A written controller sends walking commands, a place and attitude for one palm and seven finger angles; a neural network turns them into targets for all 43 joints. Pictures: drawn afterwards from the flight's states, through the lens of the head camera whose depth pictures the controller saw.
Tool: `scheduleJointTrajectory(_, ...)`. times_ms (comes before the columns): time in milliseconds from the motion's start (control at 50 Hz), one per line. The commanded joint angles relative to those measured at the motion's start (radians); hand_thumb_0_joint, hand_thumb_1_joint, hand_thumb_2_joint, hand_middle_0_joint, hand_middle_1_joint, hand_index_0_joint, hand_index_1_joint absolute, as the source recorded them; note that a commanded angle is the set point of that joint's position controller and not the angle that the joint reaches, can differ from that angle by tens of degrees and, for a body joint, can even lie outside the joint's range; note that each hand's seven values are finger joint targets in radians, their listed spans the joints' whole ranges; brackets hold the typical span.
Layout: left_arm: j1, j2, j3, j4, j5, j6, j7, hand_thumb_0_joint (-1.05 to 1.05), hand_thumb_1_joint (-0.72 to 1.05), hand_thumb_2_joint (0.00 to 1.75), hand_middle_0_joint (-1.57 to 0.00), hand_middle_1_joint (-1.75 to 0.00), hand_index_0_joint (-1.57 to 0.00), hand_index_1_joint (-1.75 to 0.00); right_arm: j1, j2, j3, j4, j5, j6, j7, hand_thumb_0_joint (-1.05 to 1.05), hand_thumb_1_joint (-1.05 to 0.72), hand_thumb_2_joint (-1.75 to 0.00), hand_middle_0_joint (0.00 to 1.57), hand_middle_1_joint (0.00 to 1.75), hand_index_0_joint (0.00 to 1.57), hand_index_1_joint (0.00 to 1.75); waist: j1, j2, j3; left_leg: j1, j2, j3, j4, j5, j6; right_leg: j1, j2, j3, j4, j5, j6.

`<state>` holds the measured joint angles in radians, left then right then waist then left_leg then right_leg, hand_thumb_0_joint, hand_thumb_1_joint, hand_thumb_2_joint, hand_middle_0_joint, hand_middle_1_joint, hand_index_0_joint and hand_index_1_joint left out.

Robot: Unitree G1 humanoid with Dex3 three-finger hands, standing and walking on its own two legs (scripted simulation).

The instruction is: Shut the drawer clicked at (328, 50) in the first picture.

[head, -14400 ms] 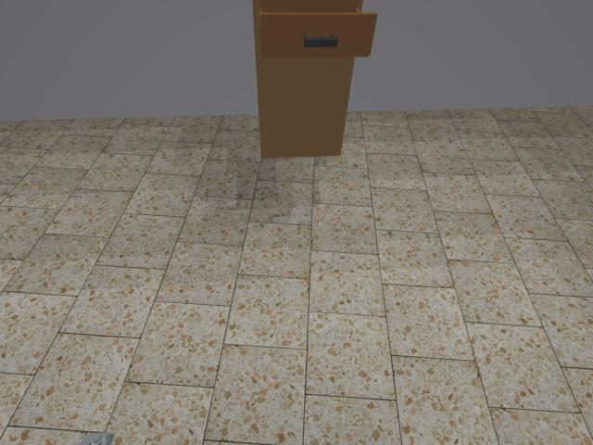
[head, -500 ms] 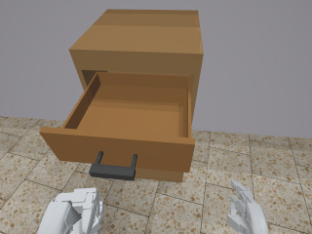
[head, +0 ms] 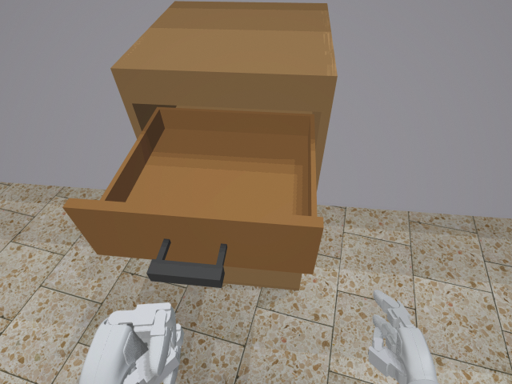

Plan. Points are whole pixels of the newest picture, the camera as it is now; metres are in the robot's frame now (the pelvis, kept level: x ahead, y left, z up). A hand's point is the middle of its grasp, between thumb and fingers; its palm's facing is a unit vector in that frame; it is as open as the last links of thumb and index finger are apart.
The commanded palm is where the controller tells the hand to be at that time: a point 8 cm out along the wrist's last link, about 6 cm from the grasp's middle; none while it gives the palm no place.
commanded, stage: bring the fist close to the handle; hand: left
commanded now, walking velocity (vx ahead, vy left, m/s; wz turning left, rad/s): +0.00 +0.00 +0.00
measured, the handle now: (190, 260) +0.30 +0.13 +0.04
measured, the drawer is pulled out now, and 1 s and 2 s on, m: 0.30 0.30 0.24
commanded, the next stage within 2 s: push the drawer shut in 1.14 s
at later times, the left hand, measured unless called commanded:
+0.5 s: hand (196, 336) +0.18 +0.09 +0.07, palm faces -0.05 -1.00 -0.01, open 3.3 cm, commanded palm +0.15 +0.15 +0.07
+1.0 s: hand (203, 319) +0.21 +0.09 +0.04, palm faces -0.05 -1.00 -0.01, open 3.3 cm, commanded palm +0.18 +0.15 +0.04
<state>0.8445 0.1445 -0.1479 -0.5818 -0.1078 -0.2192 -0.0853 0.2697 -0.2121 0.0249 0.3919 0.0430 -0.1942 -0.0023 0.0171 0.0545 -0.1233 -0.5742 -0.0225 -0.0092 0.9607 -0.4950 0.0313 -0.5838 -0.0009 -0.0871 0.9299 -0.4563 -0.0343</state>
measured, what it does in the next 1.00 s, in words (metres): stands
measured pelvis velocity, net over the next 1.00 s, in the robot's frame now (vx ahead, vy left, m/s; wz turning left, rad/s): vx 0.00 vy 0.00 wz -0.01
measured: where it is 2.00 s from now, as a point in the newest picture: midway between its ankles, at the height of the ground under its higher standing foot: outside the picture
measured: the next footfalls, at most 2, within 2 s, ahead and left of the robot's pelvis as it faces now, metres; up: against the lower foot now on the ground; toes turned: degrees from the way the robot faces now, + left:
none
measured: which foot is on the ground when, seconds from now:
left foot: down 0.00-1.00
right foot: down 0.00-1.00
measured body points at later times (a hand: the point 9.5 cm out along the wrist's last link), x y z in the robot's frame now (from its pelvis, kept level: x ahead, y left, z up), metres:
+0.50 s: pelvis +0.00 -0.01 -0.02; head +0.04 -0.02 +0.43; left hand +0.17 +0.15 +0.07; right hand +0.19 -0.23 -0.08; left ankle +0.00 +0.10 -0.69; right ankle +0.01 -0.10 -0.69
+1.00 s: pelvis +0.00 +0.00 -0.03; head +0.06 -0.01 +0.42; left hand +0.21 +0.15 +0.05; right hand +0.18 -0.23 -0.10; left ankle +0.00 +0.10 -0.69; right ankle +0.01 -0.10 -0.69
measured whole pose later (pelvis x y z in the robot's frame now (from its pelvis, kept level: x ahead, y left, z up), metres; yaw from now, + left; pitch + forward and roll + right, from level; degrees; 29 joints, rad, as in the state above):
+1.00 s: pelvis +0.00 +0.00 -0.03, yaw -1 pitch +14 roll -1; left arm 0.56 0.12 -0.15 -0.27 -0.08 -0.33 0.01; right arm 0.27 -0.23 0.02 0.39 0.02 -0.09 0.01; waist -0.02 0.04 -0.15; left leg -0.80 -0.02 0.00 1.10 -0.55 0.03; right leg -0.82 0.00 -0.08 1.08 -0.51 -0.04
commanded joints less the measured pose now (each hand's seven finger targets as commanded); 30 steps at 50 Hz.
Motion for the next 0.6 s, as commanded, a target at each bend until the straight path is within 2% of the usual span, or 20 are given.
scheduleJointTrajectory(0, 0.027, 0.009, -0.006, -0.2, -0.008, -0.09, 0.013, 0.0, 0.9, 0.9, -1.4, -1.6, -1.4, -1.6, -0.098, -0.099, -0.048, -0.185, 0.003, -0.05, -0.004, 0.0, -0.9, -0.9, 0.2, 0.3, 0.2, 0.3, -0.017, -0.055, -0.031, -0.022, 0.013, -0.034, -0.153, 0.193, 0.009, 0.043, 0.005, 0.03, -0.136, 0.128, 0.006)
scheduleJointTrajectory(60, -0.022, 0.012, -0.015, -0.175, 0.003, -0.101, 0.025, 0.0, 0.9, 0.9, -1.4, -1.6, -1.4, -1.6, -0.088, -0.105, -0.05, -0.188, 0.0, -0.044, -0.004, 0.0, -0.9, -0.9, 0.2, 0.3, 0.2, 0.3, -0.027, -0.065, -0.025, -0.043, 0.013, -0.038, -0.138, 0.173, 0.009, 0.015, 0.005, 0.034, -0.124, 0.109, 0.007)
scheduleJointTrajectory(100, -0.027, 0.018, -0.008, -0.155, 0.013, -0.102, 0.037, 0.0, 0.9, 0.9, -1.4, -1.6, -1.4, -1.6, -0.085, -0.106, -0.051, -0.189, -0.003, -0.035, -0.004, 0.0, -0.9, -0.9, 0.2, 0.3, 0.2, 0.3, -0.025, -0.086, -0.053, -0.052, 0.011, -0.033, -0.126, 0.17, 0.01, 0.022, 0.003, 0.045, -0.123, 0.105, 0.007)
scheduleJointTrajectory(180, -0.032, 0.014, 0.002, -0.122, 0.016, -0.11, 0.048, 0.0, 0.9, 0.9, -1.4, -1.6, -1.4, -1.6, -0.085, -0.106, -0.053, -0.194, -0.005, -0.02, -0.003, 0.0, -0.9, -0.9, 0.2, 0.3, 0.2, 0.3, -0.014, -0.083, -0.08, -0.075, 0.008, -0.024, -0.11, 0.192, 0.007, 0.035, 0.001, 0.053, -0.107, 0.138, 0.005)
scheduleJointTrajectory(220, -0.061, 0.016, 0.004, -0.112, 0.014, -0.118, 0.052, 0.0, 0.9, 0.9, -1.4, -1.6, -1.4, -1.6, -0.08, -0.106, -0.052, -0.191, -0.005, -0.015, -0.003, 0.0, -0.9, -0.9, 0.2, 0.3, 0.2, 0.3, -0.024, -0.076, -0.087, -0.08, 0.008, -0.021, -0.097, 0.195, 0.007, 0.024, 0.0, 0.058, -0.101, 0.148, 0.006)
scheduleJointTrajectory(260, -0.069, 0.015, 0.013, -0.083, 0.009, -0.129, 0.053, 0.0, 0.9, 0.9, -1.4, -1.6, -1.4, -1.6, -0.077, -0.107, -0.055, -0.185, -0.006, -0.012, -0.005, 0.0, -0.9, -0.9, 0.2, 0.3, 0.2, 0.3, -0.026, -0.101, -0.088, -0.093, 0.008, -0.019, -0.084, 0.198, 0.007, 0.021, 0.0, 0.067, -0.101, 0.157, 0.009)
scheduleJointTrajectory(300, -0.08, 0.017, 0.011, -0.084, 0.011, -0.143, 0.054, 0.0, 0.9, 0.9, -1.4, -1.6, -1.4, -1.6, -0.075, -0.108, -0.055, -0.183, -0.009, -0.012, -0.003, 0.0, -0.9, -0.9, 0.2, 0.3, 0.2, 0.3, -0.025, -0.076, -0.111, -0.097, 0.006, -0.017, -0.075, 0.211, 0.005, 0.027, -0.003, 0.071, -0.089, 0.175, 0.006)
scheduleJointTrajectory(340, -0.094, 0.017, 0.019, -0.055, 0.009, -0.155, 0.053, 0.0, 0.9, 0.9, -1.4, -1.6, -1.4, -1.6, -0.073, -0.11, -0.056, -0.177, -0.009, -0.01, -0.002, 0.0, -0.9, -0.9, 0.2, 0.3, 0.2, 0.3, -0.03, -0.078, -0.103, -0.109, 0.006, -0.017, -0.066, 0.204, 0.004, 0.009, -0.002, 0.07, -0.084, 0.171, 0.007)
scheduleJointTrajectory(380, -0.124, 0.003, -0.003, -0.034, 0.011, -0.162, 0.052, 0.0, 0.9, 0.9, -1.4, -1.6, -1.4, -1.6, -0.076, -0.113, -0.055, -0.178, -0.01, -0.009, -0.002, 0.0, -0.9, -0.9, 0.2, 0.3, 0.2, 0.3, -0.04, -0.104, -0.093, -0.126, 0.007, -0.021, -0.057, 0.195, 0.006, -0.006, -0.002, 0.073, -0.083, 0.161, 0.009)
scheduleJointTrajectory(440, -0.137, 0.021, 0.023, -0.007, 0.012, -0.175, 0.054, 0.0, 0.9, 0.9, -1.4, -1.6, -1.4, -1.6, -0.069, -0.115, -0.059, -0.172, -0.015, -0.002, -0.002, 0.0, -0.9, -0.9, 0.2, 0.3, 0.2, 0.3, -0.035, -0.095, -0.13, -0.139, 0.005, -0.016, -0.039, 0.192, 0.003, -0.005, -0.007, 0.084, -0.071, 0.163, 0.009)
scheduleJointTrajectory(500, -0.167, 0.011, 0.009, 0.011, 0.02, -0.185, 0.058, 0.0, 0.9, 0.9, -1.4, -1.6, -1.4, -1.6, -0.07, -0.116, -0.057, -0.174, -0.016, 0.003, 0.0, 0.0, -0.9, -0.9, 0.2, 0.3, 0.2, 0.3, -0.038, -0.064, -0.137, -0.145, 0.004, -0.017, -0.029, 0.196, 0.003, -0.023, -0.006, 0.078, -0.053, 0.163, 0.005)
scheduleJointTrajectory(540, -0.216, 0.017, 0.018, 0.043, 0.023, -0.189, 0.064, 0.0, 0.9, 0.9, -1.4, -1.6, -1.4, -1.6, -0.067, -0.121, -0.056, -0.169, -0.018, 0.008, -0.001, 0.0, -0.9, -0.9, 0.2, 0.3, 0.2, 0.3, -0.046, -0.089, -0.136, -0.162, 0.006, -0.02, -0.019, 0.18, 0.001, -0.042, -0.005, 0.078, -0.047, 0.146, 0.007)
scheduleJointTrajectory(560, -0.232, -0.003, -0.003, 0.046, 0.022, -0.191, 0.064, 0.0, 0.9, 0.9, -1.4, -1.6, -1.4, -1.6, -0.071, -0.12, -0.054, -0.174, -0.018, 0.008, 0.0, 0.0, -0.9, -0.9, 0.2, 0.3, 0.2, 0.3, -0.048, -0.065, -0.131, -0.163, 0.005, -0.02, -0.017, 0.176, 0.001, -0.054, -0.006, 0.079, -0.045, 0.139, 0.005)
scheduleJointTrajectory(580, -0.253, 0.008, 0.006, 0.063, 0.029, -0.19, 0.073, 0.0, 0.9, 0.9, -1.4, -1.6, -1.4, -1.6, -0.068, -0.123, -0.054, -0.17, -0.019, 0.012, -0.001, 0.0, -0.9, -0.9, 0.2, 0.3, 0.2, 0.3, -0.054, -0.081, -0.127, -0.17, 0.008, -0.024, -0.015, 0.167, 0.002, -0.066, -0.004, 0.074, -0.041, 0.124, 0.005)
